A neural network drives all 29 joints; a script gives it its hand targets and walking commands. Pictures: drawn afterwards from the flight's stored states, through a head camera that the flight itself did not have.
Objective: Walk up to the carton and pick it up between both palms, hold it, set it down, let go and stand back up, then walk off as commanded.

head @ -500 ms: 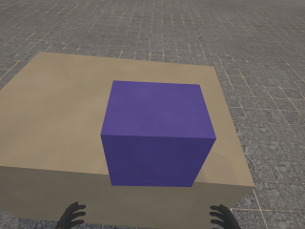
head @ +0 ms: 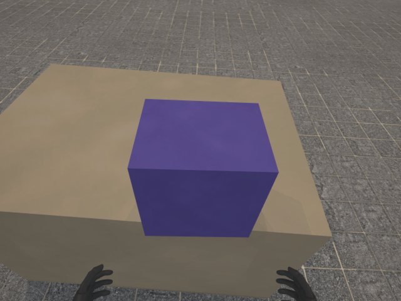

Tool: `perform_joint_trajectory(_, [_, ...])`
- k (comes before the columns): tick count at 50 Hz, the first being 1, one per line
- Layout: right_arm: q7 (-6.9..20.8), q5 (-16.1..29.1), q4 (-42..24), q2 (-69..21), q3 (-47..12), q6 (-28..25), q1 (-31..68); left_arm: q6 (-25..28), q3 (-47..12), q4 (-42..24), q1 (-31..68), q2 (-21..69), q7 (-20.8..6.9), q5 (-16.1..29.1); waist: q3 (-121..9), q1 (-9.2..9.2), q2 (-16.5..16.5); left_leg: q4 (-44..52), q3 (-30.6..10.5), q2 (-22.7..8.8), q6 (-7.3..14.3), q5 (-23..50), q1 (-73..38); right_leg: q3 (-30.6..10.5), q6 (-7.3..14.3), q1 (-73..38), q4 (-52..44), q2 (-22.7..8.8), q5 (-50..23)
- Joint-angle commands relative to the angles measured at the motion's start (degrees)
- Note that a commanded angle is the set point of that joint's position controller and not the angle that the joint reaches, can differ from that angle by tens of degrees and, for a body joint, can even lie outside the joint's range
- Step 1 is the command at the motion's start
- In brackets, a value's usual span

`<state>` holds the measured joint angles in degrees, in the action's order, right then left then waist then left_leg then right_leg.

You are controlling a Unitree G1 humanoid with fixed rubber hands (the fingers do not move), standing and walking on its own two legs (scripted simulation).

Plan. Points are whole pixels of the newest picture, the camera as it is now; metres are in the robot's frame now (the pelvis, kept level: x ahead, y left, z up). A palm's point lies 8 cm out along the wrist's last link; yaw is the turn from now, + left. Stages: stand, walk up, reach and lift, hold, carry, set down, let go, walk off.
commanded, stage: let go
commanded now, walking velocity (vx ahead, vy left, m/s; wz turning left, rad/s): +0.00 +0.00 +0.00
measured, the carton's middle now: (199, 171) +0.41 +0.01 +0.02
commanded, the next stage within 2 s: stand in 0.44 s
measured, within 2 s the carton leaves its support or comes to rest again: neither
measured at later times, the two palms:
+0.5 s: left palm out of the picture +0.14 +0.22 -0.09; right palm out of the picture +0.14 -0.23 -0.09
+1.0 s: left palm out of the picture +0.06 +0.30 -0.11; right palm out of the picture +0.09 -0.28 -0.11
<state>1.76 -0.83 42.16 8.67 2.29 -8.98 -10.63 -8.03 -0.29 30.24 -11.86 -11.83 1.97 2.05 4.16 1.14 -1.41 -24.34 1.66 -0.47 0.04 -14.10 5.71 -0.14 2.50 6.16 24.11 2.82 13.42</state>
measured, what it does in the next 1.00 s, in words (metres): stands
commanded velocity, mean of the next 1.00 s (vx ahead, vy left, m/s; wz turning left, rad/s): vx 0.00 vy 0.00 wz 0.00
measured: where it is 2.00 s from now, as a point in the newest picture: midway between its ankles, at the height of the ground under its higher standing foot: outside the picture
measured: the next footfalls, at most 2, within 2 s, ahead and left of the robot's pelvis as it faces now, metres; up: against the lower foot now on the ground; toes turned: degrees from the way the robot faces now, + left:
none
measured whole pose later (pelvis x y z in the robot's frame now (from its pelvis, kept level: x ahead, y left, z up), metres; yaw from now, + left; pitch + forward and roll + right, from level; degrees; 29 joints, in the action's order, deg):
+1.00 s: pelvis +0.01 +0.00 +0.00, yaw +3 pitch -4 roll +0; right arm 0.1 -1.4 57.1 20.1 -0.6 -0.5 -12.4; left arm 1.1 1.0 58.0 -11.5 -19.2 -0.3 -1.0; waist 1.0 0.4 0.8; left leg -24.7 -1.2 0.6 0.6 -14.3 6.5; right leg 3.3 2.0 5.0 22.7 1.5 14.0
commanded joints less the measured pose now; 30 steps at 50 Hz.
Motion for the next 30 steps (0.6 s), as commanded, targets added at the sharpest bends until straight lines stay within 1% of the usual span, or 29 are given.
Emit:
perform_joint_trajectory(1, [-0.4, 0.2, -7.8, 7.7, 2.1, -3.3, 5.5, 2.4, 2.6, -9.3, 6.7, -7.1, 0.4, -0.8, -6.3, -0.13, 1.7, 3.0, 1.5, 0.1, -0.7, 12.6, -2.1, -0.1, -2.1, 2.2, -5.6, -2.4, -10.1])
perform_joint_trajectory(2, [-0.2, 0.1, -6.6, 8.2, 2.2, -3.2, 5.8, 2.2, 2.3, -8.7, 6.2, -6.6, 0.6, -1.2, -6.2, 0.03, 1.9, 3.1, 1.6, 0.1, -0.8, 12.3, -2.4, -0.1, -2.1, 2.4, -5.6, -2.3, -10.3])
perform_joint_trajectory(3, [-0.4, 0.0, -7.3, 7.6, 1.9, -3.0, 5.8, 2.3, 2.1, -9.0, 6.7, -6.8, 0.3, -0.8, -5.3, -0.43, 1.1, 3.2, 1.6, 0.2, -0.5, 11.4, -1.9, -0.2, -2.2, 2.6, -5.8, -2.4, -9.0])
perform_joint_trajectory(4, [-0.4, -0.1, -6.8, 7.9, 2.5, -2.9, 5.9, 2.2, 2.2, -9.2, 7.2, -6.8, 0.4, -0.9, -5.2, -0.64, 1.3, 3.4, 1.7, 0.0, -0.6, 10.6, -1.8, -0.1, -2.2, 2.7, -6.1, -2.4, -7.8])
perform_joint_trajectory(5, [-0.3, -0.1, -8.5, 7.8, 2.3, -3.3, 5.6, 2.4, 2.2, -9.3, 6.8, -6.9, 0.5, -1.0, -5.6, -0.03, 1.6, 3.2, 1.8, 0.2, -0.3, 10.5, -1.5, -0.5, -2.1, 3.0, -5.7, -2.6, -8.5])
perform_joint_trajectory(6, [-0.2, -0.1, -7.1, 8.0, 2.4, -2.9, 5.8, 2.1, 2.3, -8.8, 7.0, -6.9, 0.6, -1.3, -5.7, -0.3, 2.0, 3.4, 1.5, 0.1, -0.6, 9.7, -1.5, -0.1, -2.0, 3.0, -5.5, -2.4, -7.6])
perform_joint_trajectory(7, [-0.1, 0.2, -6.9, 7.7, 1.8, -2.9, 6.3, 1.9, 2.4, -8.7, 7.2, -6.4, 0.7, -1.5, -4.9, 0.17, 2.0, 3.1, 1.5, 0.1, -0.2, 10.1, -1.4, -0.7, -2.0, 3.4, -5.8, -2.6, -8.0])
perform_joint_trajectory(8, [0.0, 0.0, -6.4, 8.4, 2.0, -2.9, 6.0, 1.8, 2.3, -7.7, 7.3, -6.4, 0.5, -1.6, -4.8, -0.09, 1.5, 3.1, 1.4, 0.0, -0.3, 10.3, -1.2, -0.4, -2.0, 2.9, -5.4, -2.4, -8.4])
perform_joint_trajectory(9, [-0.2, 0.0, -6.6, 8.4, 1.8, -3.1, 5.9, 2.1, 2.2, -8.6, 7.1, -6.7, 0.4, -1.1, -6.2, -0.41, 1.3, 2.9, 1.6, 0.0, -0.3, 11.1, -1.7, -0.1, -2.2, 2.4, -5.2, -2.5, -9.3])
perform_joint_trajectory(11, [0.0, -0.1, -6.9, 8.3, 2.1, -3.1, 6.5, 2.1, 2.2, -8.0, 7.9, -6.5, 0.6, -1.4, -5.9, -0.12, 1.1, 3.2, 1.8, 0.2, -0.1, 9.9, -1.0, -0.2, -2.3, 2.8, -5.2, -2.5, -8.1])
perform_joint_trajectory(12, [-0.1, 0.1, -6.5, 8.1, 2.1, -3.3, 6.1, 2.2, 2.4, -8.5, 7.6, -6.6, 0.6, -1.4, -6.0, -0.02, 1.6, 2.7, 1.8, 0.2, -0.2, 10.5, -0.9, -0.5, -2.2, 2.7, -5.0, -2.5, -9.2])
perform_joint_trajectory(13, [-0.1, 0.0, -5.7, 8.6, 2.0, -3.3, 6.2, 2.2, 2.2, -7.9, 7.1, -6.2, 0.6, -1.8, -5.2, -0.05, 1.3, 2.6, 2.1, 0.3, -0.4, 10.8, -1.3, -0.4, -2.3, 2.9, -5.3, -2.6, -9.8])
perform_joint_trajectory(14, [0.0, 0.1, -6.1, 8.8, 2.0, -3.4, 5.9, 2.1, 1.8, -7.8, 6.8, -6.0, 0.6, -1.7, -6.3, 0.16, 1.2, 2.6, 1.5, 0.2, -0.2, 10.6, -1.5, -0.4, -2.1, 2.7, -5.0, -2.5, -9.5])
perform_joint_trajectory(16, [0.0, 0.0, -5.9, 8.5, 1.8, -3.3, 6.0, 2.0, 1.9, -7.8, 7.1, -6.1, 0.6, -2.0, -5.9, -0.19, 0.6, 2.6, 1.8, 0.2, -0.1, 9.8, -1.4, -0.2, -2.2, 2.7, -5.2, -2.5, -8.2])
perform_joint_trajectory(17, [0.1, -0.1, -6.3, 8.6, 1.5, -3.6, 4.9, 1.9, 2.5, -7.5, 5.9, -6.2, 0.6, -2.3, -5.9, 0.36, 0.5, 2.7, 2.1, 0.4, -0.2, 9.8, -1.2, -0.3, -2.3, 2.6, -4.9, -2.7, -9.0])
perform_joint_trajectory(18, [0.1, -0.3, -6.2, 8.8, 2.0, -3.4, 6.8, 2.1, 2.1, -7.8, 7.7, -6.4, 0.6, -1.6, -5.5, -0.09, 0.4, 2.7, 2.0, 0.3, -0.1, 9.7, -0.5, -0.2, -2.3, 3.3, -4.9, -2.7, -8.9])
perform_joint_trajectory(19, [-0.1, -0.3, -5.4, 8.7, 1.8, -3.4, 6.5, 2.0, 2.1, -7.6, 7.8, -6.5, 0.5, -1.8, -5.3, -0.19, 0.2, 2.5, 1.9, 0.6, 0.0, 9.6, 0.0, -0.4, -2.4, 2.7, -4.8, -3.0, -9.6])
perform_joint_trajectory(20, [0.0, 0.0, -5.5, 8.6, 1.6, -3.9, 5.3, 2.2, 2.2, -8.5, 7.0, -6.4, 0.7, -2.3, -6.0, -0.16, 1.2, 2.3, 2.0, 0.5, -0.1, 10.0, -1.0, -0.4, -2.4, 2.3, -4.7, -3.0, -10.5])
perform_joint_trajectory(21, [-0.1, 0.3, -6.4, 8.7, 1.7, -4.2, 5.9, 2.5, 2.2, -9.8, 7.6, -6.9, 0.7, -1.7, -7.3, -0.28, 1.1, 1.8, 2.0, 0.5, 0.0, 10.2, -1.4, -0.6, -2.5, 2.5, -4.7, -2.9, -10.4])
perform_joint_trajectory(23, [0.0, 0.2, -4.9, 8.5, 1.3, -4.4, 5.0, 2.1, 2.3, -8.6, 6.0, -6.3, 0.6, -2.3, -6.1, -0.04, 0.8, 2.1, 1.9, 0.4, 0.2, 9.9, -1.1, -0.9, -2.4, 1.8, -4.7, -2.9, -11.5])
perform_joint_trajectory(24, [-1.5, -2.2, -1.0, 19.5, 3.1, 0.6, -0.5, 6.2, 6.2, -1.4, 2.9, -16.2, 0.1, -5.3, -10.3, -0.01, 2.5, -0.5, -6.1, -5.4, 2.0, 12.8, 4.8, -6.8, -0.4, 0.8, -1.4, -9.1, -11.5])
perform_joint_trajectory(25, [-2.0, -2.0, -1.4, 20.0, 3.1, 2.5, 1.3, 7.5, 5.8, -0.1, 1.6, -15.9, 0.0, -4.3, -10.2, 0.24, 1.8, -1.4, -5.6, -5.7, 2.9, 11.1, 3.5, -7.3, -0.3, 1.0, -2.6, -9.6, -11.0])
perform_joint_trajectory(26, [-2.2, -1.6, -1.7, 18.2, 2.6, 3.4, 1.7, 8.5, 5.7, 1.4, 0.9, -15.4, -0.4, -3.9, -9.9, 0.47, 1.6, -2.3, -6.2, -5.9, 3.3, 10.4, 3.9, -7.2, 0.1, 1.2, -2.8, -9.8, -12.7])
perform_joint_trajectory(27, [-2.0, -1.3, -2.0, 17.6, 2.2, 4.0, 1.2, 9.7, 5.5, 2.0, 2.4, -15.1, -0.9, -4.2, -10.7, -0.55, 2.3, -1.9, -6.1, -6.1, 2.7, 9.7, 4.7, -7.0, 0.4, 1.3, -2.0, -10.3, -12.4])
perform_joint_trajectory(28, [-2.0, -1.2, -1.5, 18.0, 1.7, 4.4, 1.0, 10.2, 5.3, 3.0, 3.0, -14.8, -1.2, -4.0, -7.2, -0.22, 2.2, -1.1, -6.2, -5.7, 2.7, 7.7, 6.4, -7.1, 0.5, 2.6, -3.3, -9.7, -10.5])
perform_joint_trajectory(29, [-1.9, -1.2, -1.1, 18.5, 1.7, 4.5, 0.7, 10.7, 5.1, 4.7, 3.2, -14.6, -1.5, -4.1, -7.0, -0.41, 2.1, -1.1, -6.7, -5.8, 2.7, 7.6, 6.1, -7.7, 0.9, 3.3, -3.8, -10.4, -10.5])
perform_joint_trajectory(30, [-1.8, -1.0, -0.3, 18.6, 1.4, 4.7, 0.4, 10.9, 4.7, 5.8, 3.9, -14.8, -1.7, -4.2, -6.4, -0.6, 1.8, -1.0, -6.7, -5.7, 2.3, 6.8, 5.5, -7.5, 0.9, 4.6, -4.4, -10.2, -8.9])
